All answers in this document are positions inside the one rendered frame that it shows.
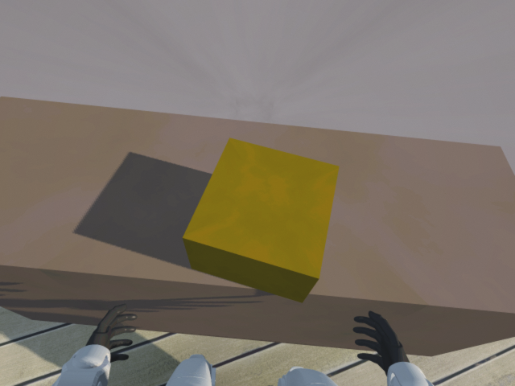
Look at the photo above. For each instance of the robot thigh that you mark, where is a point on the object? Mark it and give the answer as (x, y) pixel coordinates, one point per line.
(305, 377)
(193, 372)

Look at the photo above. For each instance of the robot right forearm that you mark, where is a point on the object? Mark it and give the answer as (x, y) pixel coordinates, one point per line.
(406, 374)

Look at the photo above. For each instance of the pedestal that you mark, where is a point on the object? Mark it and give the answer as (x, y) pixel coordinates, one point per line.
(94, 203)

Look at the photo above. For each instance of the robot left forearm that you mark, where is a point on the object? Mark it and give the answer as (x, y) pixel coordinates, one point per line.
(89, 366)

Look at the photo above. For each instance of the left robot hand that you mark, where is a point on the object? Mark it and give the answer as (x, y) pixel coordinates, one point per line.
(106, 330)

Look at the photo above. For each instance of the left robot thigh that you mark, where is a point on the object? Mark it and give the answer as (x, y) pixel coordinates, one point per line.
(193, 372)

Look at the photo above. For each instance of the carton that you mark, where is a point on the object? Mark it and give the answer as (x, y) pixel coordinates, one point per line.
(263, 219)

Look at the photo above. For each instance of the right robot thigh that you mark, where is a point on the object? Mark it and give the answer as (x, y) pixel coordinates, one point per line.
(305, 377)

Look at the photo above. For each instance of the right robot hand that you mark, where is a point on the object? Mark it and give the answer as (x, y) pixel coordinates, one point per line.
(389, 348)

